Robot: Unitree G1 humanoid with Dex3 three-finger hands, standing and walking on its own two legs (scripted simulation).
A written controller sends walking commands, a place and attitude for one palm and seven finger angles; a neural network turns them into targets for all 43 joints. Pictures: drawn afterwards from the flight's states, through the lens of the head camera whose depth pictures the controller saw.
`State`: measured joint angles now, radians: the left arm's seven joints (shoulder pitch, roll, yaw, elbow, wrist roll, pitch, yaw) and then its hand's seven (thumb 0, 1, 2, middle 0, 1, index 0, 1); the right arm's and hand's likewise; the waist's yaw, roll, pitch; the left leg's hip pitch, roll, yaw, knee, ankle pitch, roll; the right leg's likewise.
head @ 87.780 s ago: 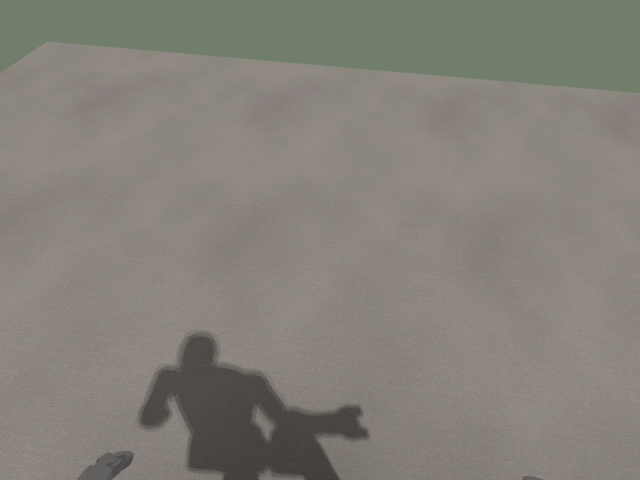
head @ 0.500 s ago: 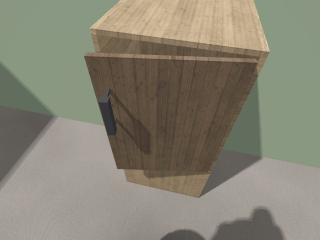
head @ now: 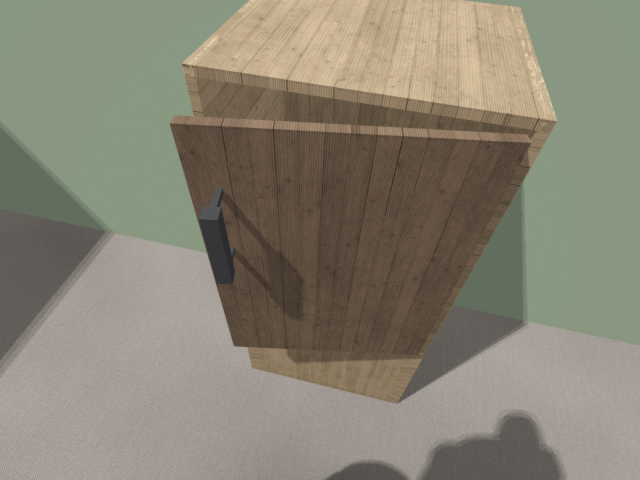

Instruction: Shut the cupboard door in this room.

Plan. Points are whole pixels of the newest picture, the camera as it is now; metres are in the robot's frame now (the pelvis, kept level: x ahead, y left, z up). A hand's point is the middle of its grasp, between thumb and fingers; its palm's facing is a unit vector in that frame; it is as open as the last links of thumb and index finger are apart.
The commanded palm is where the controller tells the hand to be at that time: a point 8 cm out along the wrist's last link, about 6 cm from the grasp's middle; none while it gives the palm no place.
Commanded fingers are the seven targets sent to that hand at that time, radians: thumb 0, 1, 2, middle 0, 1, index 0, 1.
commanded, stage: look again from close up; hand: left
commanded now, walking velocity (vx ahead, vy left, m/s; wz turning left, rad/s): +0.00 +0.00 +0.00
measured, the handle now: (221, 237) +0.43 +0.18 +0.04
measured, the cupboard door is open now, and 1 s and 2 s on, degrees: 11 11 11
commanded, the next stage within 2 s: shuffle to correct the standing spot in 0.16 s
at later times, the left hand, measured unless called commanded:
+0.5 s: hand out of the picture +0.05 +0.18 -0.18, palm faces -0.01 -0.98 -0.22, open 7.4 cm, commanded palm none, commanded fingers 0.00 0.90 0.90 -0.20 -0.30 -0.20 -0.30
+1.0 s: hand out of the picture -0.04 +0.13 -0.16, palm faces +0.09 -0.98 -0.20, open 7.4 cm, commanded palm none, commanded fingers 0.00 0.90 0.90 -0.20 -0.30 -0.20 -0.30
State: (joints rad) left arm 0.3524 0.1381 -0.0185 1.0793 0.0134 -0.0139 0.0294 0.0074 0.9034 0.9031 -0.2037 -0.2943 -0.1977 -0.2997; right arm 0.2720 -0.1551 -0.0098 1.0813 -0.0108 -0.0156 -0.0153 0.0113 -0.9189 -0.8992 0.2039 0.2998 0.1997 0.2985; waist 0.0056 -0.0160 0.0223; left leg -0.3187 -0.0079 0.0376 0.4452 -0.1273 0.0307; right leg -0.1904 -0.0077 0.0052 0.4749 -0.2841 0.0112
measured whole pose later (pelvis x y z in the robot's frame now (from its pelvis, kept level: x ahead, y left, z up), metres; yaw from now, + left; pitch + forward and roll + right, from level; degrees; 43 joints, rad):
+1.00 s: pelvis -0.03 -0.04 +0.01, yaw +0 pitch +1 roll +2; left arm 0.34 0.14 0.02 1.02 0.03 -0.02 0.02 0.01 0.91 0.90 -0.21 -0.29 -0.20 -0.30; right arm 0.23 -0.20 -0.03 1.05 -0.02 0.03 -0.01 0.01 -0.91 -0.90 0.20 0.30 0.20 0.30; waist 0.05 -0.01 0.02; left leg -0.30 0.01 0.04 0.71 -0.38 -0.02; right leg -0.20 0.00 -0.06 0.39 -0.21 -0.05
